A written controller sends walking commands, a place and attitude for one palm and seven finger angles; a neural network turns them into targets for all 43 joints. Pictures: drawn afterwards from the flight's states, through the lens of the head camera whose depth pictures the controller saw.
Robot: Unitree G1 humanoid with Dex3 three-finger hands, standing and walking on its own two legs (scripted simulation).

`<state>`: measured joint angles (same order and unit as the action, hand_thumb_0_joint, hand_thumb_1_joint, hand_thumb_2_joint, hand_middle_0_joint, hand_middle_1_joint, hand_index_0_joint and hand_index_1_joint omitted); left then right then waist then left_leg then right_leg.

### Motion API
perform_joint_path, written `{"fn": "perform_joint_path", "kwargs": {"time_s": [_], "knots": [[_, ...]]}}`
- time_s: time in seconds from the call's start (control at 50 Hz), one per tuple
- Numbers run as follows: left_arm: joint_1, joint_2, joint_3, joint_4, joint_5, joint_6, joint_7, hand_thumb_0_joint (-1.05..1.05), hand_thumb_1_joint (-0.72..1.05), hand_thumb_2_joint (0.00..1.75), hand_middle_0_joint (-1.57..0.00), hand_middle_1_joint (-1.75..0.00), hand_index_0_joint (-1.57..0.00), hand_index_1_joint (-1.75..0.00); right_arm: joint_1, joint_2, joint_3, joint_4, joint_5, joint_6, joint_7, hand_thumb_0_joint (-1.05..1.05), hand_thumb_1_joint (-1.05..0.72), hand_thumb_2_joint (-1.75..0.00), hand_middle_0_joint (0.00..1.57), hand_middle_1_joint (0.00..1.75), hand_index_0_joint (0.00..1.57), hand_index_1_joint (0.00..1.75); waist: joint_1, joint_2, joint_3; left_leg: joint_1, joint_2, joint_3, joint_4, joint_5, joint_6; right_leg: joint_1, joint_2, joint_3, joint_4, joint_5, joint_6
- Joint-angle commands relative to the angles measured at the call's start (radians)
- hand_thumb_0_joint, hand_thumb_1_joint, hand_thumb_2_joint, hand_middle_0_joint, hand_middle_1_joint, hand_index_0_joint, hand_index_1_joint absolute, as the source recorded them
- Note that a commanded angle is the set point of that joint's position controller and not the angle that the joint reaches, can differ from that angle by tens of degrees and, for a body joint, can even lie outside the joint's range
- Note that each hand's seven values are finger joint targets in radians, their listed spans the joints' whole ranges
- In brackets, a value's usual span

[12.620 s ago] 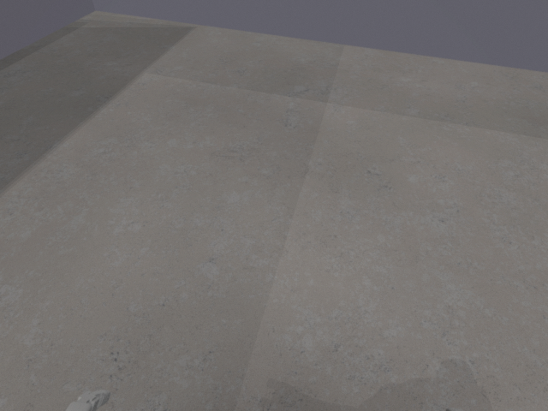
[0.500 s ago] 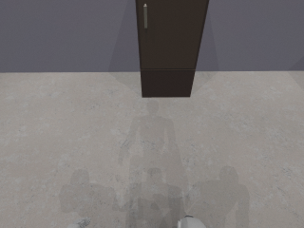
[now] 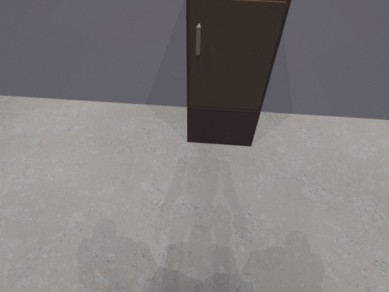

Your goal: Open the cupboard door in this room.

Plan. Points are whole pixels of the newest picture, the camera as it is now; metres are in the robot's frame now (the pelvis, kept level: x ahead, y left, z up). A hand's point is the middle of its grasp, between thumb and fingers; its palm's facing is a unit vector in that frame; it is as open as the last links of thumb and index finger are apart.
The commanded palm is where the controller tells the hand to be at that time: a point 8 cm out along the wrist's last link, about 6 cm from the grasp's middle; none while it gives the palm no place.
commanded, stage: stand and wait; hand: left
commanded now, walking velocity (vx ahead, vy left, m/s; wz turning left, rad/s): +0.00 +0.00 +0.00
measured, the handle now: (198, 39) +1.22 +0.08 +0.01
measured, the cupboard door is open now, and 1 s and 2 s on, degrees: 0 0 0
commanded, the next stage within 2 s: look at it before walking up in 0.44 s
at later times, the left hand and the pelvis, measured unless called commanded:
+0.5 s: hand out of the picture +0.00 +0.18 -0.16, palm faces +0.02 -0.98 -0.19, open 7.4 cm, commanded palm none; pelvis +0.03 +0.02 +0.01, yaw -2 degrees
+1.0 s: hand out of the picture +0.02 +0.17 -0.17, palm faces +0.01 -0.99 -0.16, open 7.4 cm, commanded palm none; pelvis +0.03 +0.02 +0.01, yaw -2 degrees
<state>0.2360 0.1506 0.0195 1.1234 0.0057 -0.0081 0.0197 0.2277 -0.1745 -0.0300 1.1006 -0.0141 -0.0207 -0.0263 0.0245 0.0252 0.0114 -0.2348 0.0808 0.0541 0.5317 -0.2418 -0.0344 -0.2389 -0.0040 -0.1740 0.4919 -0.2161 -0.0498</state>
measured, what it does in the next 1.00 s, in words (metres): stands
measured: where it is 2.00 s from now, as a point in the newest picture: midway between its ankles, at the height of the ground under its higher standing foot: outside the picture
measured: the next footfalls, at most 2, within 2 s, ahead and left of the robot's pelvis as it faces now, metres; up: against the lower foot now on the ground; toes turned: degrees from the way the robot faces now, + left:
none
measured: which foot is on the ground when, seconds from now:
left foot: down 0.00-1.00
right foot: down 0.00-1.00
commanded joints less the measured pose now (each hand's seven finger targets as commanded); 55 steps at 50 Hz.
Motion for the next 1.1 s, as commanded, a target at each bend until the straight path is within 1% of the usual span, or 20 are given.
{"fn": "perform_joint_path", "kwargs": {"time_s": [0.0, 0.02, 0.04, 0.06, 0.12, 0.22, 0.24, 0.32, 0.36, 0.5, 0.56, 0.62, 0.66, 0.7, 0.72, 0.8, 0.84, 0.86, 0.96, 1.08], "knots": [[0.047, 0.072, 0.004, -0.020, 0.002, -0.007, 0.005, 0.00, 0.90, 0.90, -0.20, -0.30, -0.20, -0.30, 0.051, -0.063, 0.010, -0.008, 0.001, -0.004, -0.003, 0.00, -0.90, -0.90, 0.20, 0.30, 0.20, 0.30, 0.004, 0.084, 0.089, -0.040, 0.107, -0.103, -0.243, 0.009, 0.038, 0.018, -0.116, 0.132, -0.154, 0.010, 0.055], [0.055, 0.077, 0.002, -0.010, 0.003, -0.005, 0.006, 0.00, 0.90, 0.90, -0.20, -0.30, -0.20, -0.30, 0.049, -0.053, 0.012, -0.007, 0.003, -0.003, -0.003, 0.00, -0.90, -0.90, 0.20, 0.30, 0.20, 0.30, 0.003, 0.097, 0.100, -0.053, 0.093, -0.101, -0.265, -0.004, 0.035, 0.042, -0.118, 0.134, -0.152, 0.021, 0.058], [0.072, 0.078, -0.002, -0.003, 0.002, -0.007, 0.006, 0.00, 0.90, 0.90, -0.20, -0.30, -0.20, -0.30, 0.049, -0.054, 0.015, -0.008, 0.004, -0.001, -0.004, 0.00, -0.90, -0.90, 0.20, 0.30, 0.20, 0.30, 0.004, 0.083, 0.113, -0.052, 0.083, -0.091, -0.271, -0.022, 0.034, 0.049, -0.120, 0.145, -0.165, 0.023, 0.054], [0.086, 0.079, -0.005, 0.004, 0.002, -0.008, 0.006, 0.00, 0.90, 0.90, -0.20, -0.30, -0.20, -0.30, 0.053, -0.053, 0.014, -0.006, 0.005, -0.001, -0.004, 0.00, -0.90, -0.90, 0.20, 0.30, 0.20, 0.30, 0.003, 0.084, 0.120, -0.043, 0.077, -0.085, -0.270, -0.009, 0.032, 0.047, -0.125, 0.146, -0.173, 0.035, 0.052], [0.107, 0.077, -0.012, 0.016, 0.000, -0.014, 0.010, 0.00, 0.90, 0.90, -0.20, -0.30, -0.20, -0.30, 0.073, -0.048, 0.016, 0.000, 0.005, 0.000, -0.006, 0.00, -0.90, -0.90, 0.20, 0.30, 0.20, 0.30, -0.010, 0.026, 0.090, 0.028, 0.059, -0.060, -0.249, 0.034, 0.031, 0.039, -0.136, 0.155, -0.195, 0.048, 0.049], [0.121, 0.067, -0.015, 0.021, 0.000, -0.019, 0.013, 0.00, 0.90, 0.90, -0.20, -0.30, -0.20, -0.30, 0.091, -0.054, 0.016, 0.010, 0.006, -0.005, -0.007, 0.00, -0.90, -0.90, 0.20, 0.30, 0.20, 0.30, -0.018, -0.014, 0.041, 0.078, 0.059, -0.057, -0.240, 0.094, 0.038, 0.058, -0.138, 0.153, -0.187, 0.087, 0.047], [0.124, 0.065, -0.015, 0.022, 0.000, -0.019, 0.015, 0.00, 0.90, 0.90, -0.20, -0.30, -0.20, -0.30, 0.092, -0.053, 0.016, 0.013, 0.007, -0.006, -0.008, 0.00, -0.90, -0.90, 0.20, 0.30, 0.20, 0.30, -0.018, -0.009, 0.045, 0.080, 0.060, -0.054, -0.240, 0.101, 0.039, 0.059, -0.140, 0.152, -0.187, 0.092, 0.047], [0.135, 0.061, -0.016, 0.026, 0.000, -0.019, 0.018, 0.00, 0.90, 0.90, -0.20, -0.30, -0.20, -0.30, 0.105, -0.051, 0.018, 0.025, 0.008, -0.007, -0.009, 0.00, -0.90, -0.90, 0.20, 0.30, 0.20, 0.30, -0.016, -0.031, 0.044, 0.082, 0.060, -0.052, -0.239, 0.118, 0.043, 0.069, -0.140, 0.145, -0.174, 0.104, 0.047], [0.140, 0.059, -0.016, 0.028, -0.001, -0.019, 0.019, 0.00, 0.90, 0.90, -0.20, -0.30, -0.20, -0.30, 0.118, -0.049, 0.018, 0.031, 0.009, -0.008, -0.009, 0.00, -0.90, -0.90, 0.20, 0.30, 0.20, 0.30, -0.016, -0.030, 0.035, 0.083, 0.060, -0.052, -0.233, 0.139, 0.045, 0.080, -0.139, 0.145, -0.168, 0.118, 0.045], [0.145, 0.054, -0.016, 0.022, -0.001, -0.015, 0.024, 0.00, 0.90, 0.90, -0.20, -0.30, -0.20, -0.30, 0.148, -0.028, 0.019, 0.052, 0.009, -0.007, -0.009, 0.00, -0.90, -0.90, 0.20, 0.30, 0.20, 0.30, -0.014, -0.045, 0.080, 0.053, 0.053, -0.049, -0.240, 0.113, 0.047, 0.070, -0.135, 0.147, -0.159, 0.099, 0.044], [0.146, 0.055, -0.015, 0.018, -0.001, -0.015, 0.026, 0.00, 0.90, 0.90, -0.20, -0.30, -0.20, -0.30, 0.161, -0.022, 0.017, 0.058, 0.010, -0.008, -0.009, 0.00, -0.90, -0.90, 0.20, 0.30, 0.20, 0.30, -0.013, -0.034, 0.071, 0.055, 0.054, -0.049, -0.235, 0.133, 0.049, 0.080, -0.138, 0.142, -0.153, 0.113, 0.043], [0.144, 0.055, -0.014, 0.013, -0.001, -0.014, 0.027, 0.00, 0.90, 0.90, -0.20, -0.30, -0.20, -0.30, 0.166, -0.017, 0.017, 0.062, 0.009, -0.010, -0.009, 0.00, -0.90, -0.90, 0.20, 0.30, 0.20, 0.30, -0.013, -0.027, 0.078, 0.055, 0.053, -0.046, -0.236, 0.135, 0.050, 0.074, -0.136, 0.141, -0.148, 0.116, 0.043], [0.143, 0.053, -0.013, 0.013, 0.000, -0.014, 0.028, 0.00, 0.90, 0.90, -0.20, -0.30, -0.20, -0.30, 0.167, -0.015, 0.015, 0.060, 0.009, -0.008, -0.009, 0.00, -0.90, -0.90, 0.20, 0.30, 0.20, 0.30, -0.014, -0.033, 0.085, 0.053, 0.052, -0.047, -0.235, 0.121, 0.050, 0.067, -0.136, 0.142, -0.151, 0.104, 0.043], [0.144, 0.052, -0.014, 0.012, 0.000, -0.014, 0.028, 0.00, 0.90, 0.90, -0.20, -0.30, -0.20, -0.30, 0.167, -0.013, 0.016, 0.060, 0.008, -0.009, -0.010, 0.00, -0.90, -0.90, 0.20, 0.30, 0.20, 0.30, -0.015, -0.020, 0.090, 0.054, 0.052, -0.044, -0.235, 0.126, 0.050, 0.061, -0.136, 0.148, -0.150, 0.114, 0.041], [0.142, 0.053, -0.013, 0.013, 0.000, -0.014, 0.028, 0.00, 0.90, 0.90, -0.20, -0.30, -0.20, -0.30, 0.170, -0.010, 0.015, 0.061, 0.009, -0.009, -0.010, 0.00, -0.90, -0.90, 0.20, 0.30, 0.20, 0.30, -0.016, -0.026, 0.093, 0.052, 0.052, -0.044, -0.238, 0.118, 0.050, 0.061, -0.135, 0.148, -0.152, 0.108, 0.042], [0.147, 0.056, -0.014, 0.009, 0.001, -0.017, 0.028, 0.00, 0.90, 0.90, -0.20, -0.30, -0.20, -0.30, 0.166, -0.014, 0.013, 0.057, 0.009, -0.009, -0.010, 0.00, -0.90, -0.90, 0.20, 0.30, 0.20, 0.30, -0.017, -0.016, 0.094, 0.057, 0.049, -0.043, -0.231, 0.122, 0.049, 0.057, -0.136, 0.153, -0.156, 0.116, 0.039], [0.148, 0.056, -0.014, 0.010, 0.001, -0.018, 0.027, 0.00, 0.90, 0.90, -0.20, -0.30, -0.20, -0.30, 0.166, -0.016, 0.012, 0.056, 0.009, -0.008, -0.010, 0.00, -0.90, -0.90, 0.20, 0.30, 0.20, 0.30, -0.019, -0.025, 0.087, 0.067, 0.049, -0.042, -0.229, 0.121, 0.050, 0.055, -0.136, 0.155, -0.159, 0.117, 0.037], [0.145, 0.057, -0.014, 0.011, 0.001, -0.017, 0.028, 0.00, 0.90, 0.90, -0.20, -0.30, -0.20, -0.30, 0.166, -0.018, 0.011, 0.055, 0.009, -0.006, -0.009, 0.00, -0.90, -0.90, 0.20, 0.30, 0.20, 0.30, -0.019, -0.021, 0.098, 0.061, 0.049, -0.042, -0.228, 0.104, 0.048, 0.048, -0.134, 0.153, -0.161, 0.097, 0.038], [0.145, 0.063, -0.013, 0.009, 0.002, -0.020, 0.027, 0.00, 0.90, 0.90, -0.20, -0.30, -0.20, -0.30, 0.163, -0.027, 0.009, 0.050, 0.010, -0.008, -0.010, 0.00, -0.90, -0.90, 0.20, 0.30, 0.20, 0.30, -0.022, -0.019, 0.079, 0.074, 0.050, -0.043, -0.226, 0.107, 0.050, 0.054, -0.134, 0.157, -0.164, 0.104, 0.036], [0.140, 0.071, -0.010, 0.009, 0.004, -0.021, 0.026, 0.00, 0.90, 0.90, -0.20, -0.30, -0.20, -0.30, 0.154, -0.037, 0.007, 0.043, 0.010, -0.007, -0.009, 0.00, -0.90, -0.90, 0.20, 0.30, 0.20, 0.30, -0.024, -0.014, 0.104, 0.059, 0.047, -0.044, -0.237, 0.060, 0.051, 0.035, -0.131, 0.163, -0.175, 0.063, 0.034]]}}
